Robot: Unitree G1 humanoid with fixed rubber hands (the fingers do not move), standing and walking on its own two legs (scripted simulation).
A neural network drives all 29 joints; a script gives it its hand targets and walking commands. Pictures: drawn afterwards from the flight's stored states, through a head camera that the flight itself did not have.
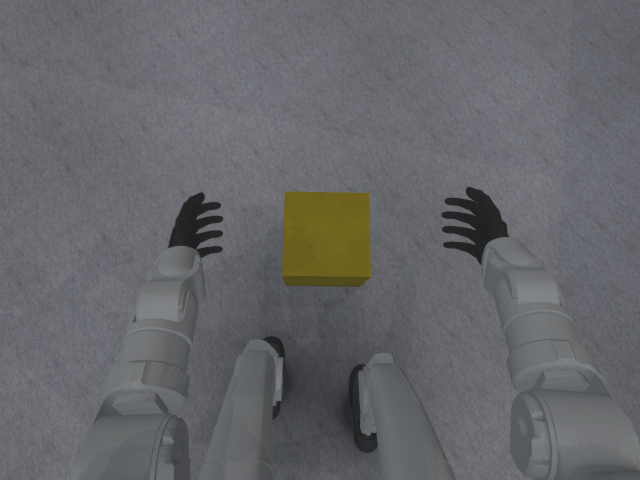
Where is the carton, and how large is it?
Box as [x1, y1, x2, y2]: [282, 191, 370, 286]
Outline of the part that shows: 285,191 282,276 286,285 359,286 370,276 368,193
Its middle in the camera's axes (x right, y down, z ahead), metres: +0.02 +0.02 +1.00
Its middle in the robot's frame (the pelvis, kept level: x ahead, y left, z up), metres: +0.50 -0.01 -0.58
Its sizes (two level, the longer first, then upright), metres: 0.206 0.205 0.190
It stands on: the floor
